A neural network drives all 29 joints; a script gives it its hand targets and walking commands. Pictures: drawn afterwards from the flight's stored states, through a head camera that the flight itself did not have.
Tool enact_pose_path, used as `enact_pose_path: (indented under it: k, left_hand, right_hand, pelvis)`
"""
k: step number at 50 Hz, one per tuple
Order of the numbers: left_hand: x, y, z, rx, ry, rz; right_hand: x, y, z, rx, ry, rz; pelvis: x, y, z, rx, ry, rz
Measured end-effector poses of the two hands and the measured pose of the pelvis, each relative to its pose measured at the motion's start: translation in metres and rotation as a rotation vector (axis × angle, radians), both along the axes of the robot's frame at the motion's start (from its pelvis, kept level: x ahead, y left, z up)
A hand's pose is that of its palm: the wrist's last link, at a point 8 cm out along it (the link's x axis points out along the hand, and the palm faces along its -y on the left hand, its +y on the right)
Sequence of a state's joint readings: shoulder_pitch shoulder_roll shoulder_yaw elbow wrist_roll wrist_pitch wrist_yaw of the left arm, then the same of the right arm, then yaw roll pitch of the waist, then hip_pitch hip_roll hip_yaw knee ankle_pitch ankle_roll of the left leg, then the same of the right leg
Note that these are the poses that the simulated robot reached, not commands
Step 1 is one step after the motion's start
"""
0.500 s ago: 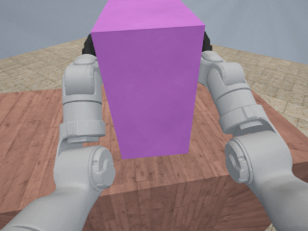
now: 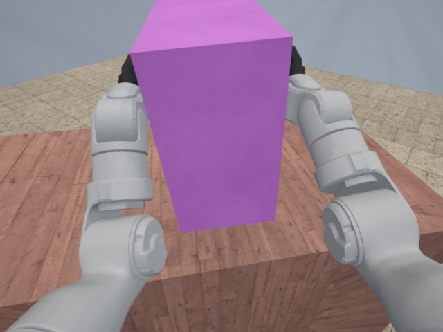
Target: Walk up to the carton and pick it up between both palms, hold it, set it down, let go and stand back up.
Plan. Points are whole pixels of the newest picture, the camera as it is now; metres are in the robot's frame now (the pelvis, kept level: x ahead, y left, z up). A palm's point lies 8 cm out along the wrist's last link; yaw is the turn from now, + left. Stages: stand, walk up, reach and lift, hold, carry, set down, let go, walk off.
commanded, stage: hold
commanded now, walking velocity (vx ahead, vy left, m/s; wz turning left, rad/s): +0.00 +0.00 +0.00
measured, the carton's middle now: (213, 107) +0.40 +0.01 +0.27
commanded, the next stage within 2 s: none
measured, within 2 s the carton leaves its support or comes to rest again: neither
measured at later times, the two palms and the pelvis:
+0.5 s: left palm (132, 95) +0.37 +0.14 +0.31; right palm (294, 87) +0.37 -0.12 +0.32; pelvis +0.00 -0.01 +0.00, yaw +0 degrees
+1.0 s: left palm (133, 91) +0.38 +0.14 +0.31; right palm (294, 85) +0.37 -0.12 +0.32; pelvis +0.00 -0.01 +0.00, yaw +0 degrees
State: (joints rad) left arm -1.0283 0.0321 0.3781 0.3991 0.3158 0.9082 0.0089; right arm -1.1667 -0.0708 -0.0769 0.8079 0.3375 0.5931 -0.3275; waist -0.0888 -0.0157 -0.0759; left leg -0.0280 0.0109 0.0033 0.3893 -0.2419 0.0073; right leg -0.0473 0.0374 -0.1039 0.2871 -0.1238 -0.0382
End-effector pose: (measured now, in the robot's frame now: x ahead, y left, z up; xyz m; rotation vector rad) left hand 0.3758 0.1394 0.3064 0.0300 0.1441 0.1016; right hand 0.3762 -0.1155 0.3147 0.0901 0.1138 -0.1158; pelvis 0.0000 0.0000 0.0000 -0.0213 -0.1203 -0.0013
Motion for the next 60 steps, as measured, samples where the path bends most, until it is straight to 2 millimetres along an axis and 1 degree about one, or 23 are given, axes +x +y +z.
enact_pose_path:
  k: [9, 14, 20, 25, 37, 41, 51, 60]
  left_hand:
    - [0.004, -0.003, 0.003, -0.001, 0.003, 0.005]
    - [0.001, -0.002, 0.002, -0.002, -0.011, 0.006]
    - [-0.003, -0.003, 0.0, -0.005, -0.007, 0.003]
    - [-0.006, -0.004, 0.003, -0.002, -0.018, 0.001]
    - [-0.006, -0.004, 0.004, -0.01, 0.002, 0.002]
    - [-0.004, -0.003, 0.003, -0.007, 0.009, 0.001]
    - [0.0, -0.004, 0.007, -0.003, -0.01, -0.001]
    - [0.0, -0.004, 0.001, -0.004, -0.005, -0.002]
  right_hand:
    - [0.004, -0.003, -0.001, -0.015, 0.002, 0.004]
    - [0.001, -0.003, -0.004, -0.022, -0.011, 0.009]
    - [-0.003, -0.003, -0.005, -0.012, -0.008, 0.006]
    - [-0.006, -0.004, 0.001, -0.002, -0.019, 0.002]
    - [-0.006, -0.004, 0.0, -0.001, 0.001, 0.001]
    - [-0.005, -0.004, -0.002, -0.007, 0.007, 0.002]
    - [-0.001, -0.004, 0.003, -0.009, -0.012, 0.003]
    - [-0.001, -0.004, -0.002, -0.014, -0.008, 0.005]
  pelvis:
    - [0.003, -0.003, 0.0, 0.001, 0.002, 0.005]
    - [0.003, -0.005, 0.0, -0.001, -0.012, 0.006]
    - [0.001, -0.006, 0.0, 0.0, -0.011, 0.006]
    - [-0.002, -0.006, 0.0, 0.0, -0.012, 0.006]
    - [-0.006, -0.007, 0.0, 0.004, -0.006, 0.004]
    - [-0.006, -0.008, 0.0, 0.004, -0.001, 0.007]
    - [-0.002, -0.008, 0.0, 0.002, 0.003, 0.007]
    - [0.001, -0.008, 0.0, 0.0, -0.004, 0.01]
